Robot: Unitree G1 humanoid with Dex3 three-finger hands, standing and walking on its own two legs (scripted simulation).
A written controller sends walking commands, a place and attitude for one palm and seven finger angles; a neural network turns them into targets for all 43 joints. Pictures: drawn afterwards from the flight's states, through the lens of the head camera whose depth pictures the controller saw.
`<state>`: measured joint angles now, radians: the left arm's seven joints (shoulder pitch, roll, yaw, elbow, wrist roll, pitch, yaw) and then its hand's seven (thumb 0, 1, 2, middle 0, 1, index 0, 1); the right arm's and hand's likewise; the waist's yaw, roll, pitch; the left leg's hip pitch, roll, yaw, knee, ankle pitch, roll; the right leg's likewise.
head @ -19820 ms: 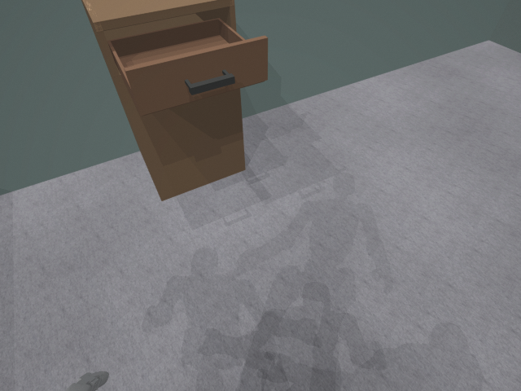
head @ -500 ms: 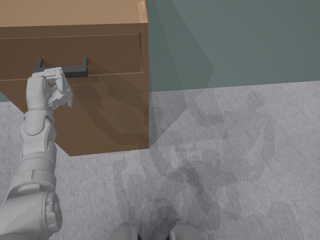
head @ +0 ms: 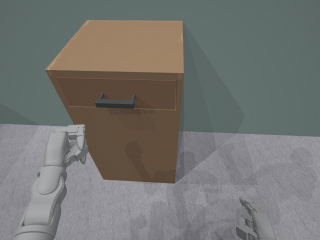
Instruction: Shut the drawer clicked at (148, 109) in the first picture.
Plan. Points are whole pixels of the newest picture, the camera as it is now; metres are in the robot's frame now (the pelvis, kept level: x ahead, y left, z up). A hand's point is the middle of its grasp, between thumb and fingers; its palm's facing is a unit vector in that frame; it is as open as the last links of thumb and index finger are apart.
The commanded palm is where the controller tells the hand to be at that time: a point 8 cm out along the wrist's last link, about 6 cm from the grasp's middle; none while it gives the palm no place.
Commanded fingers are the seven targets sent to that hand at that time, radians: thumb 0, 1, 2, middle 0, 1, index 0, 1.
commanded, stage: draw the hand back to the body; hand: left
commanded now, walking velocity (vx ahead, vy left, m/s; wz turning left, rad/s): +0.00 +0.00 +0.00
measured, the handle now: (116, 99) +0.58 +0.21 +0.00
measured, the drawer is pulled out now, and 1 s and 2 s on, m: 0.00 0.00 0.00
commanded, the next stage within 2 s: step back with the hand held close in 0.70 s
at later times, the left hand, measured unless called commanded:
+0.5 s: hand (36, 178) +0.19 +0.23 +0.17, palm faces +0.36 -0.85 -0.39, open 3.3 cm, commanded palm +0.13 +0.28 +0.19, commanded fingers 0.00 0.90 0.90 -1.40 -1.60 -1.40 -1.60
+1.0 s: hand (28, 176) +0.18 +0.23 +0.19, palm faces +0.39 -0.80 -0.45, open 3.3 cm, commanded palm +0.12 +0.27 +0.19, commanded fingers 0.00 0.90 0.90 -1.40 -1.60 -1.40 -1.60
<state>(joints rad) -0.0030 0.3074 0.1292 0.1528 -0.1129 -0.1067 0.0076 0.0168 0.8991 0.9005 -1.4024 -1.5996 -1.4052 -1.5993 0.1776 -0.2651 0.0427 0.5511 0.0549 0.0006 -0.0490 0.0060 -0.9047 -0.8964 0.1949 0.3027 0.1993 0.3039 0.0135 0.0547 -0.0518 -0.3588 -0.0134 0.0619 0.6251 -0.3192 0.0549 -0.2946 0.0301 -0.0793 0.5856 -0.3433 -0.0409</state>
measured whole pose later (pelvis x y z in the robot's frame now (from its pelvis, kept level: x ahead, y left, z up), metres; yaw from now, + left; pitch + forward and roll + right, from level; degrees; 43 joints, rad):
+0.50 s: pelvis +0.00 +0.00 +0.02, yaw +0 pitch -5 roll -1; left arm 0.51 0.34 0.25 -0.41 -0.09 -0.08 0.09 0.02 0.89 0.90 -1.40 -1.60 -1.41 -1.60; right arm 0.20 -0.25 0.04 0.60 0.01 -0.04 -0.04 0.01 -0.90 -0.90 0.20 0.30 0.20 0.30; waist 0.05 0.09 0.00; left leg -0.10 -0.02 0.06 0.42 -0.24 0.05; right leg -0.03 0.04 -0.07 0.37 -0.26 -0.04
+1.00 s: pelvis -0.01 -0.01 +0.01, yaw +0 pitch -2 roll -1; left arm 0.53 0.37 0.36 -0.45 -0.07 -0.19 0.10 0.01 0.89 0.90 -1.41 -1.60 -1.41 -1.60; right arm 0.18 -0.24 0.01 0.59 0.01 -0.04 -0.04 0.01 -0.90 -0.90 0.20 0.30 0.20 0.30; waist 0.02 0.07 0.01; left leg -0.20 0.00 0.05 0.47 -0.24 0.04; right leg -0.12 0.06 -0.09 0.39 -0.24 -0.05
